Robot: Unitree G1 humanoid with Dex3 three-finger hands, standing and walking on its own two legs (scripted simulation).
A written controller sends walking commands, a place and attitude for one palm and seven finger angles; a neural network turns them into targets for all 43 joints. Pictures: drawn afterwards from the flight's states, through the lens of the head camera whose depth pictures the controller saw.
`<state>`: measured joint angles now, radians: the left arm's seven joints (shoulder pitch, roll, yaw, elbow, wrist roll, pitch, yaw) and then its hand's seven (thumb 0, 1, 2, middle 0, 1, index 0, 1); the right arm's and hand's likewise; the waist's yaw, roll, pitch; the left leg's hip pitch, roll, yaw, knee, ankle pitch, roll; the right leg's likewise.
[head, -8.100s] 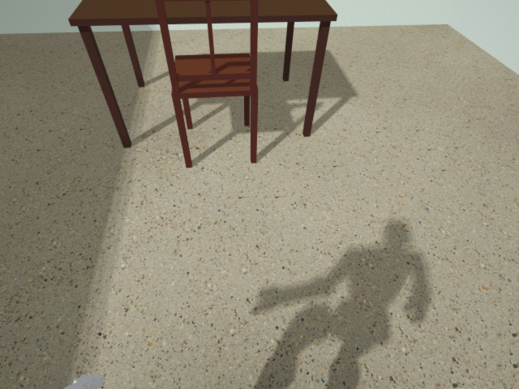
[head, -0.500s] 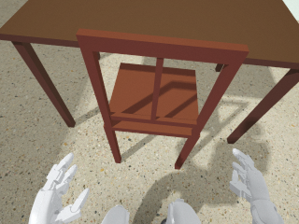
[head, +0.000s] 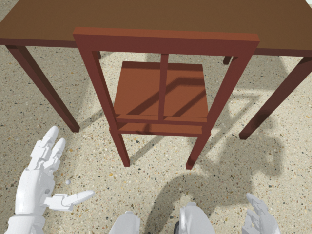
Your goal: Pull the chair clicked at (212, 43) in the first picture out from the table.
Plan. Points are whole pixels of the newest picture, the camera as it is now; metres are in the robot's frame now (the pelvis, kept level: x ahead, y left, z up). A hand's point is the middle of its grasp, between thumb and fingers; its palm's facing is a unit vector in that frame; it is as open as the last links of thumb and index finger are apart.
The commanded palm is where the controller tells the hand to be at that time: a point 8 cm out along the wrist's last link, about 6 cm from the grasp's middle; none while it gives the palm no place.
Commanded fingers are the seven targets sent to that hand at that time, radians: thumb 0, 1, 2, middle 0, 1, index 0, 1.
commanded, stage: raise the hand toward the chair's back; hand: left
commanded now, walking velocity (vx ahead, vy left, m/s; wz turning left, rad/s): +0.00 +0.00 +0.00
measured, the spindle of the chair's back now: (162, 91) +0.50 +0.00 +0.03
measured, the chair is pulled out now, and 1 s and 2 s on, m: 0.00 0.00 0.00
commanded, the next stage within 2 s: aim the fingers beside a spindle in 1.10 s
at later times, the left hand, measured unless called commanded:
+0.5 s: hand (64, 172) +0.25 +0.21 +0.05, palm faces -0.02 -1.00 -0.07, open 16.9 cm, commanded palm +0.22 +0.27 +0.07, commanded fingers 0.00 -0.50 0.30 -0.06 -0.08 -0.06 -0.08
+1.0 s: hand (64, 163) +0.26 +0.21 +0.07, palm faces +0.03 -1.00 -0.09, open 16.9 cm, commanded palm +0.23 +0.26 +0.07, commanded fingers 0.00 -0.50 0.30 -0.06 -0.08 -0.06 -0.08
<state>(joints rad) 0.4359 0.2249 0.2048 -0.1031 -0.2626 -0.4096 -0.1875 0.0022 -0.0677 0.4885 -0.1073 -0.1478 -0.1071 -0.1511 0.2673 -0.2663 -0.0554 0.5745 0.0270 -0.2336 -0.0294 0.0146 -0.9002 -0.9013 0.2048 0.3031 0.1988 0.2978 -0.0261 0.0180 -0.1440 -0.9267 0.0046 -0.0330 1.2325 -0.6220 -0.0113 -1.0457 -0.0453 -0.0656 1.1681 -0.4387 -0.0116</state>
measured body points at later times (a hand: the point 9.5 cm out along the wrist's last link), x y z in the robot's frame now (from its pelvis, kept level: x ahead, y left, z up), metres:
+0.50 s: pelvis +0.01 +0.01 +0.01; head +0.10 +0.03 +0.46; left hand +0.24 +0.27 +0.06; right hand +0.21 -0.21 -0.06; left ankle -0.01 +0.13 -0.64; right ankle +0.07 -0.12 -0.64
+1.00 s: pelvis +0.01 +0.00 +0.02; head +0.10 +0.01 +0.46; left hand +0.26 +0.26 +0.07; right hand +0.19 -0.25 -0.06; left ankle -0.01 +0.13 -0.64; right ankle +0.07 -0.12 -0.64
